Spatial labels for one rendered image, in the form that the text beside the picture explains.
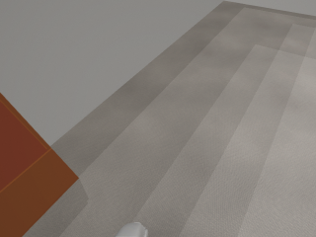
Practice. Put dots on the robot left thigh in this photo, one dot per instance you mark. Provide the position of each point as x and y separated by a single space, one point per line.
133 230

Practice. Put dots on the cupboard door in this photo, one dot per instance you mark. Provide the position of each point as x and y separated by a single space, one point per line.
18 147

